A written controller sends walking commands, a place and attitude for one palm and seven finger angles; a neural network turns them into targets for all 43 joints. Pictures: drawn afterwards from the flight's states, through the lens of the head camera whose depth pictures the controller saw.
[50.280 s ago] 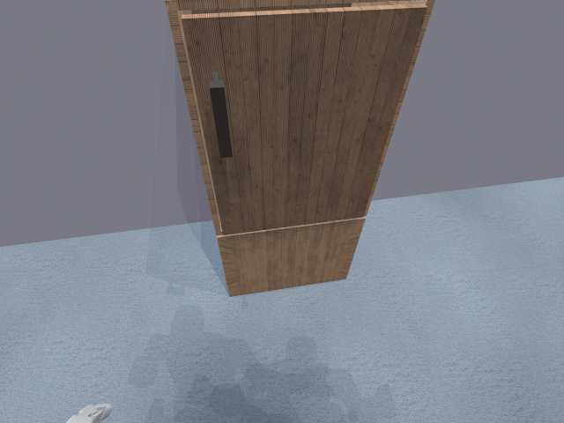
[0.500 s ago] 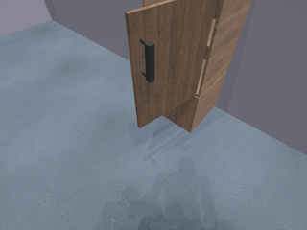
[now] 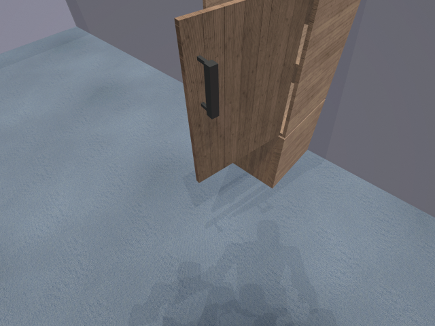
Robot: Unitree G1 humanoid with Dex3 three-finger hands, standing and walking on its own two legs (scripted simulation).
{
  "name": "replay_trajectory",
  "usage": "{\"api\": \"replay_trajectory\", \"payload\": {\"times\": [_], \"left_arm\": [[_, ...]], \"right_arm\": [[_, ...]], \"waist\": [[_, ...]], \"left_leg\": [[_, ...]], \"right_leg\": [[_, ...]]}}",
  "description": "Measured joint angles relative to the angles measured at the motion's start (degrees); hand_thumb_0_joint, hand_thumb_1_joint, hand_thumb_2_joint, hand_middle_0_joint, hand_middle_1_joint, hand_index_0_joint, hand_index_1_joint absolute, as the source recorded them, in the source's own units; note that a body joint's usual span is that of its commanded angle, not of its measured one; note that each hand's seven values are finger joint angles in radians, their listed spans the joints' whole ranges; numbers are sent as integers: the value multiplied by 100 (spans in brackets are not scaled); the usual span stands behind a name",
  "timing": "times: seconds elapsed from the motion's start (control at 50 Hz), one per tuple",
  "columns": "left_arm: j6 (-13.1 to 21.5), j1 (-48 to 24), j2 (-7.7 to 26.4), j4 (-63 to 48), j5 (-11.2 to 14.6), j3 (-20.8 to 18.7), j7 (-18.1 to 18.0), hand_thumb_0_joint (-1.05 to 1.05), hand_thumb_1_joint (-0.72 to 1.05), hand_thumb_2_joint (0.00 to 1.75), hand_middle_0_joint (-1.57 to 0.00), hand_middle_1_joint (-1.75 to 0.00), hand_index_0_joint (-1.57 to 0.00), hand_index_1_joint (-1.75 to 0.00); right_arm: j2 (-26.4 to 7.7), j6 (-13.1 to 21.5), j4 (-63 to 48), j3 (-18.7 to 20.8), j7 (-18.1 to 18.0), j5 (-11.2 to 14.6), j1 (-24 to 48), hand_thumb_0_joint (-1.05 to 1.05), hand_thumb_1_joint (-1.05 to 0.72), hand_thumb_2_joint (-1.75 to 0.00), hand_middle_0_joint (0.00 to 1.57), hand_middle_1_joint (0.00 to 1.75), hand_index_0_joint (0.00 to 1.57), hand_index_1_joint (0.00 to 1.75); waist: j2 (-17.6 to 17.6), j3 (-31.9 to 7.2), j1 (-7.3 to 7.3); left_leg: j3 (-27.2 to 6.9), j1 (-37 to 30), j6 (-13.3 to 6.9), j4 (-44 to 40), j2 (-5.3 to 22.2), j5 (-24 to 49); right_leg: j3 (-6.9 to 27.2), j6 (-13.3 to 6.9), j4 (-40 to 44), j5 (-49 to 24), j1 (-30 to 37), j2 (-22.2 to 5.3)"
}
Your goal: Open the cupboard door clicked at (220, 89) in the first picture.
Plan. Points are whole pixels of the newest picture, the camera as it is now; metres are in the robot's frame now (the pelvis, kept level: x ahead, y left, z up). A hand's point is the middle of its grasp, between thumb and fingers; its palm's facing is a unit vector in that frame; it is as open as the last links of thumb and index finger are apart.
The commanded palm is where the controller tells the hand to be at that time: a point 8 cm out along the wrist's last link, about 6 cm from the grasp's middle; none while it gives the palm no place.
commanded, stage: look to check the result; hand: left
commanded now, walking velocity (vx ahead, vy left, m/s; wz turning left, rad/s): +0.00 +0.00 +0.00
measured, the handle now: (207, 87) +0.66 +0.07 +0.07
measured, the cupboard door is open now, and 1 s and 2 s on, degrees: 78 78 78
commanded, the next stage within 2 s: stand and wait in 0.04 s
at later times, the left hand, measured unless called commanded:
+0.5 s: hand out of the picture +0.09 +0.23 -0.16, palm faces -0.02 -0.95 -0.33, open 7.4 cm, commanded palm none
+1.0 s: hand out of the picture +0.09 +0.23 -0.16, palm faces -0.02 -0.95 -0.32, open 7.4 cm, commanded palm none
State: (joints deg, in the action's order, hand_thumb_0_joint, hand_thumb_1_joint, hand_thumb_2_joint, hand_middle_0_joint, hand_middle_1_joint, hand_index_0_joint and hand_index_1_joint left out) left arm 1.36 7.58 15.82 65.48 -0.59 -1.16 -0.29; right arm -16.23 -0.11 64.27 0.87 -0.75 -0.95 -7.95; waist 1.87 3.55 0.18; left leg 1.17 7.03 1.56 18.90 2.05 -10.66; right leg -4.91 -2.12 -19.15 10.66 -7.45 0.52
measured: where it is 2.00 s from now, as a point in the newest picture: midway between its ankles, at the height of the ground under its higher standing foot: outside the picture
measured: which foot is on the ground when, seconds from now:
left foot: down 0.00-1.00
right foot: down 0.00-1.00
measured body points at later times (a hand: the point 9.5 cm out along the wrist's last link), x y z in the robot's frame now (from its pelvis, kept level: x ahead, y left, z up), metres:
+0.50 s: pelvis +0.01 +0.00 +0.00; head +0.04 -0.02 +0.45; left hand +0.09 +0.28 -0.13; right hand +0.07 -0.29 -0.15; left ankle -0.01 +0.14 -0.75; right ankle +0.00 -0.09 -0.75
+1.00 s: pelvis +0.02 +0.00 +0.00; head +0.04 -0.01 +0.45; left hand +0.09 +0.28 -0.13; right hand +0.07 -0.28 -0.15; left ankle -0.01 +0.14 -0.75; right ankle +0.00 -0.09 -0.75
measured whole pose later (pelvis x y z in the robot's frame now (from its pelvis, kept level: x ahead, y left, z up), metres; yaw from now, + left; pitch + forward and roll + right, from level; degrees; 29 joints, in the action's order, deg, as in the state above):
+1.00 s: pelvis +0.02 +0.00 +0.00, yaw -1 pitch -1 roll +0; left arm 1.6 6.6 16.7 65.2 -0.5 -0.7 -0.2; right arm -17.1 0.1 64.4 0.5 -0.8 -0.7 -7.5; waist 1.3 3.3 0.4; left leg 1.7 4.6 2.0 16.5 2.5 -10.8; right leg -4.4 -2.3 -17.0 10.8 -5.4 1.1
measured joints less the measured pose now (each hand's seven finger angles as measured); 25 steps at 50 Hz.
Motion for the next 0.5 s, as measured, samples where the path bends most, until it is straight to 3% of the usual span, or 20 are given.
{"api": "replay_trajectory", "payload": {"times": [0.5], "left_arm": [[23,-155,113,-51,4,30,9,1,91,90,-20,-30,-20,-30]], "right_arm": [[-142,13,-5,-29,0,14,84,0,-91,-89,20,30,20,30]], "waist": [[-42,-8,32]], "left_leg": [[27,-187,42,-206,40,-5]], "right_leg": [[26,-25,166,17,156,49]]}}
